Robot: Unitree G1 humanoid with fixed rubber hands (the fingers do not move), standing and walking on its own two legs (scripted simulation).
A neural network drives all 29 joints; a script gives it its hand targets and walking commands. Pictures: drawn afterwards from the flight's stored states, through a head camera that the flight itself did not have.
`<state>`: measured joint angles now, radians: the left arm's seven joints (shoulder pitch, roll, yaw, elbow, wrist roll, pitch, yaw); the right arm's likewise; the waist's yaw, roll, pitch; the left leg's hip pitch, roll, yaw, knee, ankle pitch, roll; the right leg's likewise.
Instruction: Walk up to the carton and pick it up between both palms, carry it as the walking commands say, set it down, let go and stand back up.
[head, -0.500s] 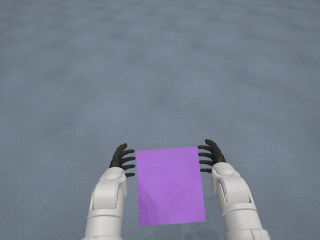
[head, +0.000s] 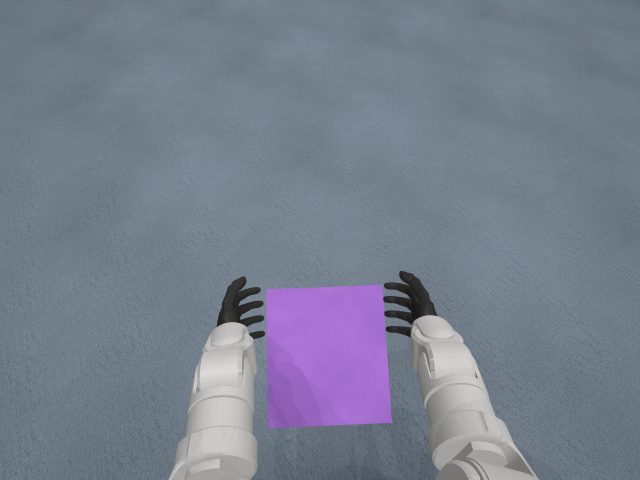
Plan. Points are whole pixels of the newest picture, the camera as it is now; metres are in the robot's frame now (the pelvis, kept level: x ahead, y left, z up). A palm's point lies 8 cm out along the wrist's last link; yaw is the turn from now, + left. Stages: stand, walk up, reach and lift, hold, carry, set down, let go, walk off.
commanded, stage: set down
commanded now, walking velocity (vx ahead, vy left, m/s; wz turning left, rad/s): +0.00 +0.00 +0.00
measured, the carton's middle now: (325, 348) +0.35 +0.02 -0.13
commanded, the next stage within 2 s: none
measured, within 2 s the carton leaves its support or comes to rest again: neither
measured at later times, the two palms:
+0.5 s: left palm (259, 369) +0.31 +0.12 -0.13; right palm (413, 355) +0.33 -0.12 -0.12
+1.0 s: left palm (254, 384) +0.32 +0.14 -0.22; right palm (388, 360) +0.36 -0.09 -0.20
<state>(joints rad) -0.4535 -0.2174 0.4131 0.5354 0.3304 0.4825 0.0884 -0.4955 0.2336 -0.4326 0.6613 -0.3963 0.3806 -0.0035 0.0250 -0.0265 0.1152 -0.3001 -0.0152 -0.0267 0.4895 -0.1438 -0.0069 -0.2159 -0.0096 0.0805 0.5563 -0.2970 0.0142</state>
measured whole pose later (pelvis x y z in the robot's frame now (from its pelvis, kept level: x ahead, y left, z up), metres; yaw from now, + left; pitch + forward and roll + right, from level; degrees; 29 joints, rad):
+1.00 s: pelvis -0.05 +0.00 -0.11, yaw -1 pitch +27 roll +0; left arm -0.64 -0.11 0.27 0.77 0.18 -0.05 0.32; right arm -0.73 0.09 -0.16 0.83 -0.17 -0.05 -0.30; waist 0.04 -0.03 0.05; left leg -1.33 -0.02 -0.04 1.12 -0.27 -0.02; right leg -1.25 0.05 0.09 1.22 -0.45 0.01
